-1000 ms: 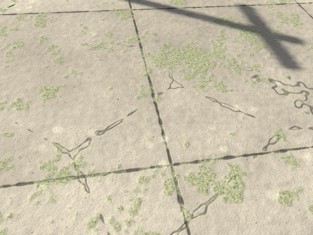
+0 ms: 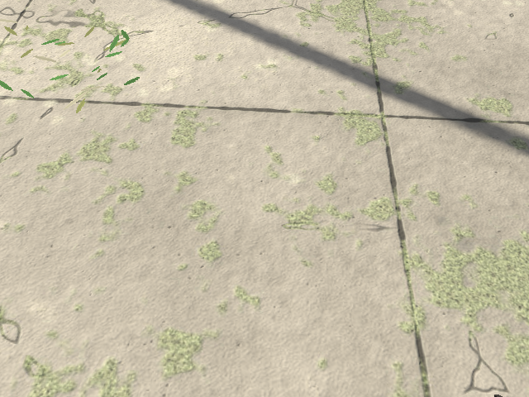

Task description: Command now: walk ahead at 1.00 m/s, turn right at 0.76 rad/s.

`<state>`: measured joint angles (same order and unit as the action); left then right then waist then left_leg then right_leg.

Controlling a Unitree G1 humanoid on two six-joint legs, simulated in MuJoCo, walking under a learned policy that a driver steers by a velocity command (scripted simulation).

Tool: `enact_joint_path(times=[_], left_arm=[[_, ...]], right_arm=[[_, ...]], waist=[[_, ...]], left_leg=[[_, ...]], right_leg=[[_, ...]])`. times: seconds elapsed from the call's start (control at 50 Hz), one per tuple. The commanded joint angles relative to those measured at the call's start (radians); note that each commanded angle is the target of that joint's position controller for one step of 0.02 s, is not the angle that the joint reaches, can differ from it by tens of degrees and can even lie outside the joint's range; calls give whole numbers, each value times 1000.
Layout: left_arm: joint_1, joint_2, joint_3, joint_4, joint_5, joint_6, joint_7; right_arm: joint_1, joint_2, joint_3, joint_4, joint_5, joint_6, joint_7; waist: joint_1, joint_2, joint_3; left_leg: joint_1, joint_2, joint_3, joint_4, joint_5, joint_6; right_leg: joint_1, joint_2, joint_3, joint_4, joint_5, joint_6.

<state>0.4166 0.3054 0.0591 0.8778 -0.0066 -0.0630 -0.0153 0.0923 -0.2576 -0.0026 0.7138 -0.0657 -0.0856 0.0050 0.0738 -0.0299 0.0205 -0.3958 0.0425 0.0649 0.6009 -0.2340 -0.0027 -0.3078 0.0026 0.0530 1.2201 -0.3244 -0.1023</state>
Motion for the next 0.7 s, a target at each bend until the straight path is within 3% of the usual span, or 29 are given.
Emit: enact_joint_path(times=[0.02, 0.06, 0.1, 0.12, 0.18, 0.22, 0.26, 0.28, 0.3, 0.32, 0.34, 0.36, 0.38, 0.4, 0.42, 0.44, 0.46, 0.48, 0.52, 0.56, 0.6, 0.66, 0.7], left_arm=[[-74, 39, 9, -108, 23, 18, -23], [-146, -4, 0, -143, 31, 48, -36], [-236, -19, -10, -194, 37, 58, -50], [-276, -24, -18, -221, 37, 57, -58], [-390, 0, -30, -267, 31, 54, -81], [-430, 13, -34, -271, 31, 52, -88], [-332, 54, -24, -239, 28, 50, -79], [-205, 91, -9, -206, 28, 49, -70], [-7, 134, 14, -149, 29, 48, -56], [156, 177, 44, -86, 25, 49, -31], [71, 243, 72, -85, 1, 63, -6], [-5, 362, 87, -144, 38, 76, -7], [10, 320, 90, -169, 34, 79, 6], [-19, 254, 76, -148, 30, 70, 16], [-49, 218, 65, -133, 27, 55, 19], [-79, 203, 56, -137, 25, 36, 24], [-106, 161, 40, -135, 23, 20, 27], [-106, 130, 26, -129, 19, 2, 24], [-83, 123, 22, -107, 17, -29, 15], [-54, 120, 23, -94, 10, -48, -1], [5, 121, 21, -74, -3, -66, -9], [40, 149, 20, -39, 14, -70, 2], [46, 178, 22, -30, 32, -61, 23]], right_arm=[[201, -117, -50, 29, 16, -13, -9], [231, -74, -42, 73, 42, -31, -1], [241, -59, -39, 94, 50, -43, 5], [225, -66, -41, 98, 48, -48, 4], [209, -103, -48, 108, 45, -54, -6], [267, -146, -54, 125, 45, -51, -17], [284, -222, -72, 113, 43, -29, -33], [260, -254, -81, 101, 38, -11, -40], [212, -275, -88, 81, 34, 7, -42], [196, -266, -90, 72, 24, 19, -34], [177, -146, -63, 51, 15, 15, -12], [270, -126, -47, -75, 36, -6, -11], [180, -168, -41, -94, 29, -35, -11], [146, -182, -38, -88, 30, -47, -11], [120, -172, -35, -87, 20, -43, -12], [133, -162, -30, -79, 1, -25, -14], [178, -152, -26, -60, -9, 2, -11], [188, -131, -21, -53, -12, 23, -5], [86, -83, -3, -91, -2, 32, 12], [-26, -51, 11, -125, 26, 26, 27], [-100, -38, 14, -134, 52, 22, 39], [-129, -75, -2, -128, 59, 18, 42], [-97, -113, -20, -110, 52, 16, 42]], waist=[[-101, 152, -45], [-79, 140, 7], [-67, 121, 47], [-53, 140, 59], [-41, 81, 108], [-45, 56, 108], [23, 112, 20], [97, 132, -53], [191, 140, -140], [239, 80, -205], [144, -163, -103], [17, -247, -277], [69, -58, -284], [23, 61, -108], [-33, 124, -25], [-77, 134, 11], [-121, 150, 29], [-138, 148, 37], [-112, 109, 81], [-60, 69, 101], [-4, 55, 93], [8, 30, 91], [-24, -19, 25]], left_leg=[[374, 278, -319, -361, -53, 101], [341, 258, -187, -393, 94, 80], [322, 234, -50, -420, 280, 65], [302, 219, 9, -439, 323, 65], [268, 157, 171, -495, 448, 38], [319, 149, 224, -452, 818, 24], [419, 182, 225, -270, 1212, 9], [419, 201, 214, -94, 1312, 12], [357, 220, 187, 155, 1311, 28], [200, 177, 176, 493, 981, 31], [-100, -30, 162, 896, -99, 5], [-441, -94, -33, 1139, -287, -34], [-530, -45, -158, 1084, -205, -24], [-519, 4, -166, 954, -145, -17], [-443, 39, -162, 846, -135, -23], [-366, 58, -166, 782, -149, -35], [-289, 87, -152, 716, -147, -47], [-235, 108, -134, 637, -155, -55], [-204, 129, -75, 449, -18, -53], [-153, 125, -36, 229, 227, -11], [-82, 88, 13, 78, 437, 40], [-128, 30, 35, -43, 457, 98], [-93, -63, 67, -53, 333, 123]], right_leg=[[-411, -102, 18, 78, 70, 3], [-452, -127, 3, 60, 78, 9], [-492, -129, -34, 14, 157, 9], [-485, -126, -54, -44, 219, 7], [-372, -88, -147, -320, 359, -22], [-254, -9, -246, -435, 381, -53], [-119, 62, -273, -463, 314, -82], [21, 89, -261, -460, 268, -101], [226, 101, -215, -471, 216, -132], [468, 102, -135, -535, 151, -161], [529, -9, 74, -590, 128, -197], [792, -222, 631, -741, 138, -408], [760, -271, 794, -931, -80, -410], [574, -252, 743, -992, -99, -358], [403, -208, 650, -995, -6, -318], [275, -161, 560, -985, 112, -299], [161, -139, 464, -994, 167, -281], [74, -113, 398, -1011, 188, -265], [-19, -61, 269, -1074, 290, -232], [-21, -12, 141, -1102, 416, -165], [39, -34, 99, -1175, 495, -112], [300, -87, 12, -1183, 739, -58], [450, -119, -48, -1067, 1127, -15]])
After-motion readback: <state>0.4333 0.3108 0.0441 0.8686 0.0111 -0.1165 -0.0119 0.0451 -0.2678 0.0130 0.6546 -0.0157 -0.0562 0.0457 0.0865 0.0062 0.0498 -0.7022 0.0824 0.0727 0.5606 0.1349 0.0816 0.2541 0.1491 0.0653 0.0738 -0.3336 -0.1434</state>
